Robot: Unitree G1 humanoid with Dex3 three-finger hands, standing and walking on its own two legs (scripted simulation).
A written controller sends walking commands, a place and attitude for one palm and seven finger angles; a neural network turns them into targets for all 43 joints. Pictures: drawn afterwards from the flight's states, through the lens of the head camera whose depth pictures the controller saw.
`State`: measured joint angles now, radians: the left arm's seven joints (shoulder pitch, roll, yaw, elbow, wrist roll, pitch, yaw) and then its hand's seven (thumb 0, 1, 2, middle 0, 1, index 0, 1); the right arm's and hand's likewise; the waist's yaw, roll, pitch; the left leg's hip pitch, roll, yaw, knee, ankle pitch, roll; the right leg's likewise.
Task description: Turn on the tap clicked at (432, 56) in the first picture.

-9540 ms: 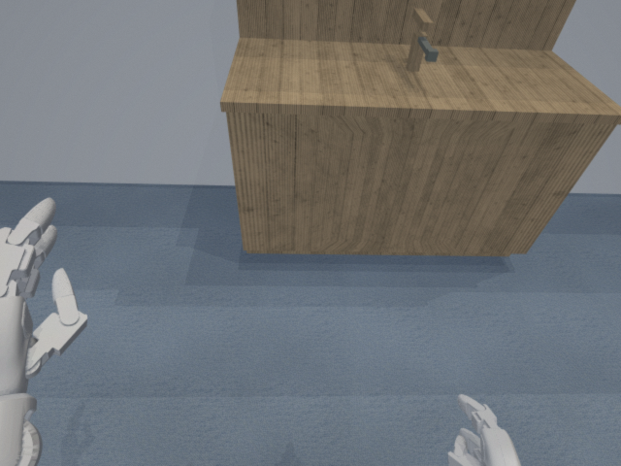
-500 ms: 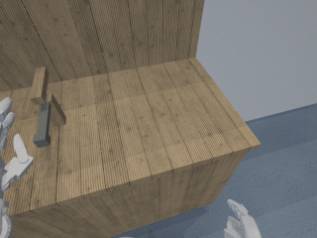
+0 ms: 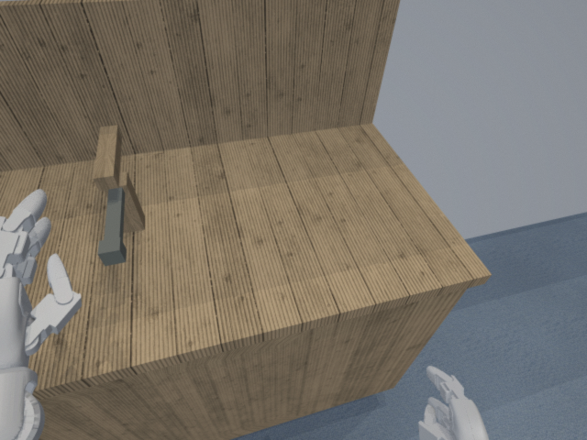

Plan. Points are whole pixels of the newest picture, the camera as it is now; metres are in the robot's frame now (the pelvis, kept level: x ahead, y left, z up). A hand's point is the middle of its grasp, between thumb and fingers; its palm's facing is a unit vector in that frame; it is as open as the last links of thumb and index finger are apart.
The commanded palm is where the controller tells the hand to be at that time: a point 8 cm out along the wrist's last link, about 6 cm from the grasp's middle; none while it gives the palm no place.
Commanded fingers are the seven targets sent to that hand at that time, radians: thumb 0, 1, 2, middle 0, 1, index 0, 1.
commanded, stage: come to a stop and stand still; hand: left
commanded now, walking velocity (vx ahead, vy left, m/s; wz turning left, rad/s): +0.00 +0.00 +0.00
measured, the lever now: (112, 251) +0.33 +0.29 +0.07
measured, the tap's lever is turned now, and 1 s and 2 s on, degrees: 0 0 0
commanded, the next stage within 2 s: look again from close up in 0.14 s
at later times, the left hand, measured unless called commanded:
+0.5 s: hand (86, 294) +0.23 +0.25 +0.13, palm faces +0.29 -0.88 -0.39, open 7.4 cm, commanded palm +0.18 +0.30 +0.17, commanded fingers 0.00 0.90 0.90 -0.20 -0.30 -0.20 -0.30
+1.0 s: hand (93, 272) +0.24 +0.24 +0.16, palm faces +0.33 -0.85 -0.41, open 7.4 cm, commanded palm +0.18 +0.28 +0.17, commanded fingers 0.00 0.90 0.90 -0.20 -0.30 -0.20 -0.30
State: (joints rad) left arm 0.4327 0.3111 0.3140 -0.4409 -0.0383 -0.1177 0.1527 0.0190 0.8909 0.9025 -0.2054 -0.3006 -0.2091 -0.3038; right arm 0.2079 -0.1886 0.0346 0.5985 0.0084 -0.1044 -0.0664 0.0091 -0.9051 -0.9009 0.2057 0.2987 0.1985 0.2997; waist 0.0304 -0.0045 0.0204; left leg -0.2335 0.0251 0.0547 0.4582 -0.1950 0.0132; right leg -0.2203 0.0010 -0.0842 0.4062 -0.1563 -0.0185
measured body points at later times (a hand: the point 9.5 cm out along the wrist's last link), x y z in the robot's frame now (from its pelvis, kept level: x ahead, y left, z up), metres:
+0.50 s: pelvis +0.01 +0.02 +0.00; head +0.03 +0.03 +0.45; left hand +0.20 +0.30 +0.16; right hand +0.16 -0.21 -0.08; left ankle +0.04 +0.11 -0.74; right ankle +0.04 -0.11 -0.74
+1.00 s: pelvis +0.01 +0.00 -0.01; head +0.07 +0.02 +0.44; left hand +0.21 +0.28 +0.18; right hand +0.21 -0.19 -0.07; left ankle +0.04 +0.11 -0.74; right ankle +0.04 -0.11 -0.74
